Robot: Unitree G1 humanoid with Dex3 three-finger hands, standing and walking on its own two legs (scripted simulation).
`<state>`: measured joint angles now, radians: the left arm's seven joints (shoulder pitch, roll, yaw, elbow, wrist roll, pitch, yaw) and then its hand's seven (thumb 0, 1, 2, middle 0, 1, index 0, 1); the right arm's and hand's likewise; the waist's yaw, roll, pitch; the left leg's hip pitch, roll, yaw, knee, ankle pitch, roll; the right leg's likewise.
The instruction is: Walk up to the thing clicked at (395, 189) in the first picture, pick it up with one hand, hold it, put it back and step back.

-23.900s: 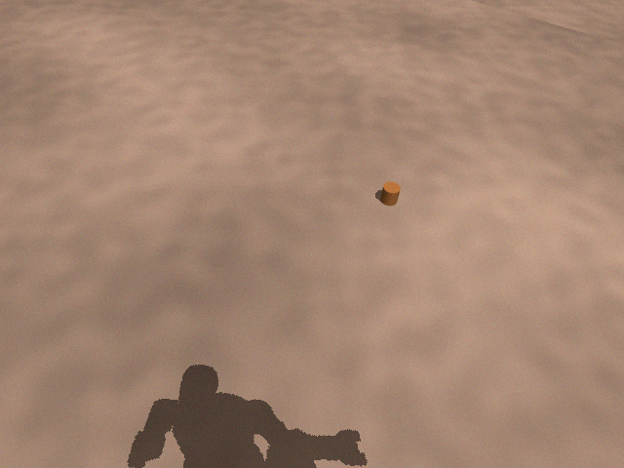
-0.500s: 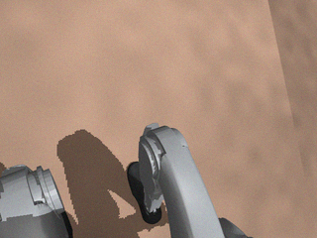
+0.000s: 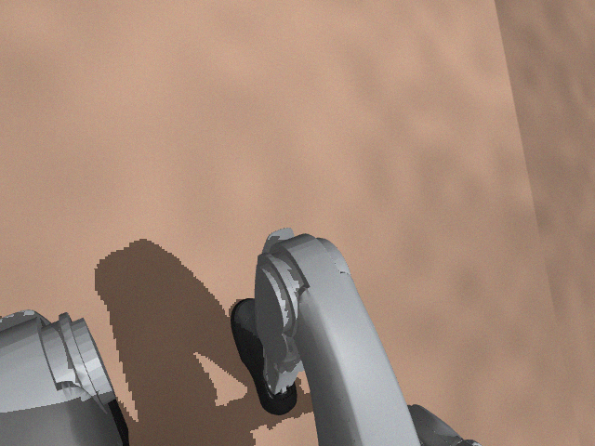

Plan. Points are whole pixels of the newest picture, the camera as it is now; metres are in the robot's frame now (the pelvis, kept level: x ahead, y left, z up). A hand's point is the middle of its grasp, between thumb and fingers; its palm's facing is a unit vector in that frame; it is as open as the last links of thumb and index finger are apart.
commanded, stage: open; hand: left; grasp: from above
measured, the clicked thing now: out of the picture +0.45 +0.30 -0.26
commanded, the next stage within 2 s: withdraw in 0.42 s
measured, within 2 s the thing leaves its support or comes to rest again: neither
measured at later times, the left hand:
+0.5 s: hand out of the picture +0.44 +0.30 -0.23, palm faces -0.44 -0.16 -0.88, open 13.6 cm
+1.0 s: hand out of the picture +0.44 +0.33 -0.09, palm faces -0.35 -0.08 -0.93, open 14.2 cm
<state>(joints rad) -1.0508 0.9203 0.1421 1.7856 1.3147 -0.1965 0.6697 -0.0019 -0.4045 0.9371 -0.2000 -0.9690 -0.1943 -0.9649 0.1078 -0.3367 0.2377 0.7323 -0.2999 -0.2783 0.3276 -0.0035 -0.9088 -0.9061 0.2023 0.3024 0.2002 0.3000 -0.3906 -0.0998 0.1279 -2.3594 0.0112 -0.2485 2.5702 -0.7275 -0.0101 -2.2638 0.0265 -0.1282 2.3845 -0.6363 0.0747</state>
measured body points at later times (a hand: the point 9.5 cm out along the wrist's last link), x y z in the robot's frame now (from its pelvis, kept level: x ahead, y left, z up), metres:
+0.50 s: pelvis +0.00 +0.00 +0.00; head +0.26 +0.11 +0.35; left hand +0.46 +0.30 -0.18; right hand +0.04 -0.26 -0.06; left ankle +0.06 +0.13 -0.26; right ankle +0.12 -0.13 -0.26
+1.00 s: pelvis +0.00 +0.00 +0.04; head +0.21 +0.07 +0.43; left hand +0.46 +0.33 -0.04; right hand +0.09 -0.26 -0.06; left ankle +0.06 +0.13 -0.26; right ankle +0.12 -0.13 -0.26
